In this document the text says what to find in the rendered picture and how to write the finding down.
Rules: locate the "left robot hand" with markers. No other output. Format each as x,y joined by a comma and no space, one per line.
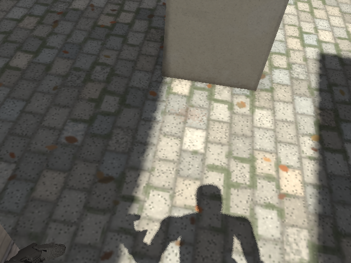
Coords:
34,253

